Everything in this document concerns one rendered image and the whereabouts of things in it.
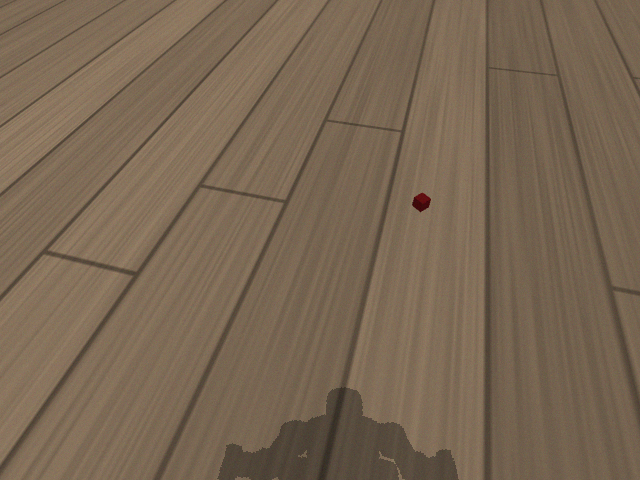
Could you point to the cube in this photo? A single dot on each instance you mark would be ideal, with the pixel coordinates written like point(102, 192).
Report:
point(421, 202)

